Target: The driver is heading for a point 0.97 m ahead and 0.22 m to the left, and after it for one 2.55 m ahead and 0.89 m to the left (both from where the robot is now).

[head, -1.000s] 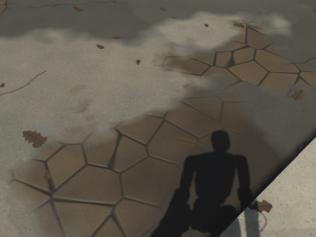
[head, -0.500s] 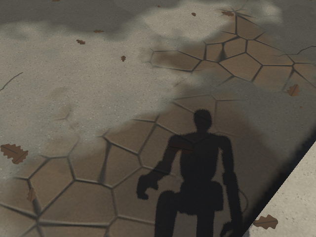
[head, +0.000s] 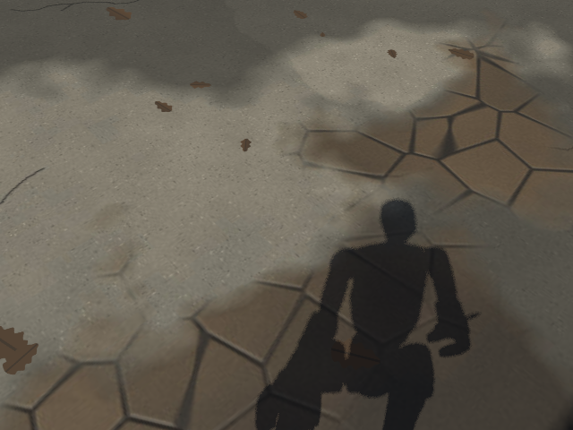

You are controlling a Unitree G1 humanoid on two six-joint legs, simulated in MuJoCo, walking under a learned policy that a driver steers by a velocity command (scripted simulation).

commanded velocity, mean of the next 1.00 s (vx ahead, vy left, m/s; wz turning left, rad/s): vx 0.50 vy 0.00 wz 0.22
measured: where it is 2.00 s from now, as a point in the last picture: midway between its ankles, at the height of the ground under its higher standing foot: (242, 280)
